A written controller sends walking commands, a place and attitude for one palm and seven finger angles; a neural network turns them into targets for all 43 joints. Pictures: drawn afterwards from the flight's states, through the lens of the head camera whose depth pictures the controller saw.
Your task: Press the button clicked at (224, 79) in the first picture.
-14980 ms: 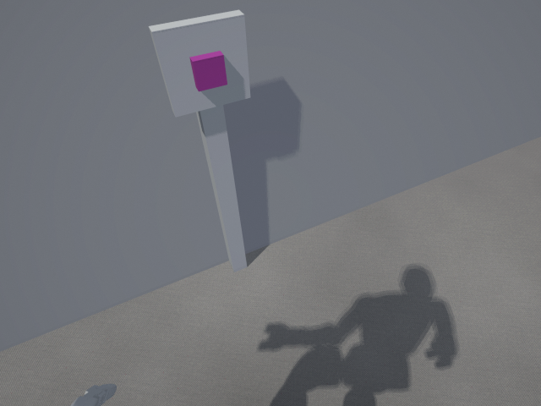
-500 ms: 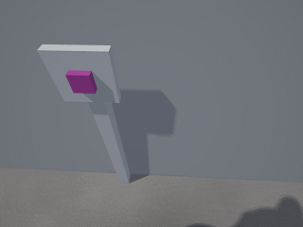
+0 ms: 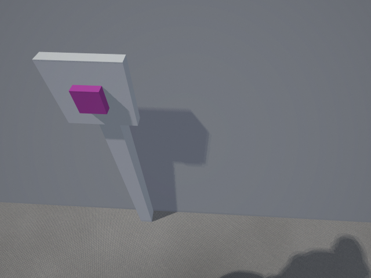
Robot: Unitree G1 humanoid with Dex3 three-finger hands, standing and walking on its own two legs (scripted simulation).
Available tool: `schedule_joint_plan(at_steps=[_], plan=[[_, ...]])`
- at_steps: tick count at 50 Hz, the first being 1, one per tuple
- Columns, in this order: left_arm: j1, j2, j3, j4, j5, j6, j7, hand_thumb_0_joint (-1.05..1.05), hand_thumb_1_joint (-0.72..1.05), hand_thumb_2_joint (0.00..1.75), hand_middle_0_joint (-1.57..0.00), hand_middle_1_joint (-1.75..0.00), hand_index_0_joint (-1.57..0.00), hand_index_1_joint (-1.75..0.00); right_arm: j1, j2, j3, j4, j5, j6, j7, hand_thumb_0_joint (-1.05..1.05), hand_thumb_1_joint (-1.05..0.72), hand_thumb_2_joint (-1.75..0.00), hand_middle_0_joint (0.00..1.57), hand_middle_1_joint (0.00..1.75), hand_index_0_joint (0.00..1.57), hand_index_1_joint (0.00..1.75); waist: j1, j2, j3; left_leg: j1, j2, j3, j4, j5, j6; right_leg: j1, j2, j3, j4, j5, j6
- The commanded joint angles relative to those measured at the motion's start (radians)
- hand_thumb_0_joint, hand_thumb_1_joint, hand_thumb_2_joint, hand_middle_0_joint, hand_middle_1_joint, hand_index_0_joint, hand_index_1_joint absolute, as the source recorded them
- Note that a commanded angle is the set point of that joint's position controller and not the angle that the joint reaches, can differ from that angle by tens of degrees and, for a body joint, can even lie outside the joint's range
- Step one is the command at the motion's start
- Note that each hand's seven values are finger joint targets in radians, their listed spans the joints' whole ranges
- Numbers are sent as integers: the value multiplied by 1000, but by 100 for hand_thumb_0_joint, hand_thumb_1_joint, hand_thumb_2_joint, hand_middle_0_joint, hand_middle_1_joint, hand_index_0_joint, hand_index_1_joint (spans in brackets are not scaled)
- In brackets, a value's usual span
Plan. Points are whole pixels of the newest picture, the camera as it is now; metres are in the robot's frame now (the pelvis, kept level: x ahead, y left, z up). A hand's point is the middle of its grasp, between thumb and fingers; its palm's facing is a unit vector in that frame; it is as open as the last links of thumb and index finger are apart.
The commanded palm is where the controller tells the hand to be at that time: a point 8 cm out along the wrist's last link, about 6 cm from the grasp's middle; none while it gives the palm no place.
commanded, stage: look again from close up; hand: left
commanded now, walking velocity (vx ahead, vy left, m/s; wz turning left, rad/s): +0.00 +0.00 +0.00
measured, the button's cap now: (90, 99) +0.46 +0.25 +0.13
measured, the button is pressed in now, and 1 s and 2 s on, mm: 0 0 0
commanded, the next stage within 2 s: shuffle to correct the standing spot in 0.36 s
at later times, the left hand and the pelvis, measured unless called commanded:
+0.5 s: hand out of the picture -0.01 +0.14 -0.17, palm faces +0.03 -0.98 -0.20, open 7.3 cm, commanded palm none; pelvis +0.00 -0.03 +0.00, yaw +1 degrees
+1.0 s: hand out of the picture -0.05 +0.25 -0.19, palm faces +0.10 -0.97 -0.24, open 7.4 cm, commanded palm none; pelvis -0.04 +0.05 -0.01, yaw +2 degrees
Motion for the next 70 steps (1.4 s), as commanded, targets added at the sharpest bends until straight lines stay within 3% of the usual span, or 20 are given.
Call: schedule_joint_plan(at_steps=[1,20,25,27,31,33,35,36,42,46,47,48,49,50,52,53,56,62,67,70], plan=[[66,101,24,-26,3,-10,2,0,90,90,-20,-30,-20,-30,67,-91,-15,-22,-3,-13,-6,0,-90,-90,20,30,20,30,-2,-21,-2,-6,129,-103,-56,341,18,-5,-102,90,-61,381,-29],[99,97,26,-12,1,-17,2,0,90,90,-20,-30,-20,-30,59,-74,-14,-7,-2,-10,-10,0,-90,-90,20,30,20,30,3,-13,5,-19,127,-84,-53,280,0,3,-116,111,-100,447,-35],[90,145,40,-26,1,-25,4,0,90,90,-20,-30,-20,-30,42,-103,-23,-21,2,-10,-11,0,-90,-90,20,30,20,30,11,-5,-10,-40,119,-75,-38,286,-8,40,-145,134,-102,579,-37],[107,135,44,-28,1,-19,11,0,90,90,-20,-30,-20,-30,46,-77,-21,-30,3,1,-11,0,-90,-90,20,30,20,30,17,-28,-22,-75,109,-54,-9,260,-22,70,-174,152,-84,682,-30],[124,162,61,-36,6,-7,17,0,90,90,-20,-30,-20,-30,33,-70,-29,-57,1,23,-8,0,-90,-90,20,30,20,30,32,-98,-26,-163,75,-25,73,83,-41,100,-262,232,-105,686,-77],[138,173,68,-40,11,-4,19,0,90,90,-20,-30,-20,-30,-3,-72,-38,-84,-3,32,-4,0,-90,-90,20,30,20,30,52,-135,1,-251,63,-27,175,-98,-48,105,-328,297,-131,697,-139],[140,177,79,-53,18,-2,20,0,90,90,-20,-30,-20,-30,-39,-81,-46,-111,-5,36,2,0,-90,-90,20,30,20,30,64,-126,16,-309,73,-61,298,-164,-48,75,-380,343,-155,665,-210],[134,184,84,-60,20,0,21,0,90,90,-20,-30,-20,-30,-47,-81,-51,-123,-4,38,6,0,-90,-90,20,30,20,30,64,-125,17,-329,71,-65,338,-175,-50,71,-386,342,-158,652,-219],[65,235,107,-114,26,5,8,0,90,90,-20,-30,-20,-30,-66,-73,-63,-177,2,43,33,0,-90,-90,20,30,20,30,47,-135,-29,-259,40,-50,292,-69,-61,-14,-328,228,-124,550,-166],[19,242,111,-131,24,17,0,0,90,90,-20,-30,-20,-30,21,-82,-69,-169,1,33,34,0,-90,-90,20,30,20,30,0,-163,-45,-28,6,19,46,101,-61,-170,-262,161,-37,323,-83],[12,223,108,-139,22,24,-1,0,90,90,-20,-30,-20,-30,59,-110,-71,-161,-1,27,31,0,-90,-90,20,30,20,30,-18,-93,-59,39,38,6,-15,140,-52,-211,-220,121,33,231,-58],[12,176,103,-155,20,35,-2,0,90,90,-20,-30,-20,-30,85,-170,-84,-165,-8,22,28,0,-90,-90,20,30,20,30,-27,96,-73,81,174,-159,-74,205,8,-306,-116,31,186,16,-14],[-5,114,91,-177,17,45,-4,0,90,90,-20,-30,-20,-30,101,-231,-95,-176,-14,27,25,0,-90,-90,20,30,20,30,-33,304,-60,9,339,-357,-168,284,116,-374,-26,-47,396,-307,28],[-2,106,83,-180,16,51,1,0,90,90,-20,-30,-20,-30,88,-223,-88,-192,-17,33,21,0,-90,-90,20,30,20,30,-40,197,-40,-122,373,-386,-206,145,178,-339,-36,31,520,-297,12],[23,100,76,-138,26,44,-6,0,90,90,-20,-30,-20,-30,-3,-164,-69,-204,-23,14,15,0,-90,-90,20,30,20,30,3,123,-22,-197,323,-400,-276,-140,158,-325,-63,70,595,-152,-2],[43,111,78,-123,27,36,-16,0,90,90,-20,-30,-20,-30,-37,-167,-64,-211,-23,6,13,0,-90,-90,20,30,20,30,17,90,-3,-209,308,-375,-287,-170,147,-326,-66,69,604,-93,1],[91,78,61,-86,24,29,-29,0,90,90,-20,-30,-20,-30,13,-116,-48,-176,-18,-16,4,0,-90,-90,20,30,20,30,14,54,-28,-125,281,-296,-282,9,120,-333,-61,63,553,2,27],[26,98,70,-133,26,48,-41,0,90,90,-20,-30,-20,-30,127,-152,-64,-132,-25,-17,-16,0,-90,-90,20,30,20,30,-32,31,-39,20,352,-304,-225,325,155,-393,-55,69,502,-45,45],[-5,68,62,-145,18,49,-43,0,90,90,-20,-30,-20,-30,136,-162,-70,-109,-27,-11,-15,0,-90,-90,20,30,20,30,-42,127,-72,29,319,-244,-185,409,148,-301,-45,27,338,-108,43],[-13,47,53,-136,10,40,-38,0,90,90,-20,-30,-20,-30,139,-153,-70,-89,-26,-5,-8,0,-90,-90,20,30,20,30,-46,178,-78,-19,282,-230,-176,341,131,-209,-28,-3,209,-115,34]])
